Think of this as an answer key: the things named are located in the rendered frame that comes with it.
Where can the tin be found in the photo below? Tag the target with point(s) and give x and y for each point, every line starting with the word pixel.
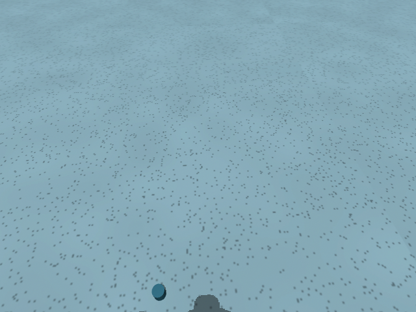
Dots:
pixel 159 292

